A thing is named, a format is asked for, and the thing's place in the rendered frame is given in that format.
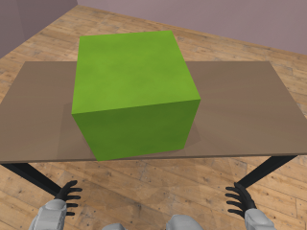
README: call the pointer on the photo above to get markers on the carton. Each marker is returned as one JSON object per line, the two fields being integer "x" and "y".
{"x": 133, "y": 94}

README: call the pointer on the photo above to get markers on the robot left forearm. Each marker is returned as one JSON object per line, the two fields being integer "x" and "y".
{"x": 50, "y": 216}

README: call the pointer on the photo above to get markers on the table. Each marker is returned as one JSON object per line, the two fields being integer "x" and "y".
{"x": 245, "y": 111}

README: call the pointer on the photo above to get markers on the robot right hand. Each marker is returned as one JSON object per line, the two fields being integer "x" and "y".
{"x": 243, "y": 196}

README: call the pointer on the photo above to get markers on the robot right thigh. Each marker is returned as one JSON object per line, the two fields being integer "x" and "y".
{"x": 182, "y": 222}

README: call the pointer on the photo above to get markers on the robot left hand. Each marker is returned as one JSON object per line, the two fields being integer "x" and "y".
{"x": 63, "y": 195}

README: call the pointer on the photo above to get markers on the robot right forearm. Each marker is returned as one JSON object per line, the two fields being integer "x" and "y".
{"x": 255, "y": 219}

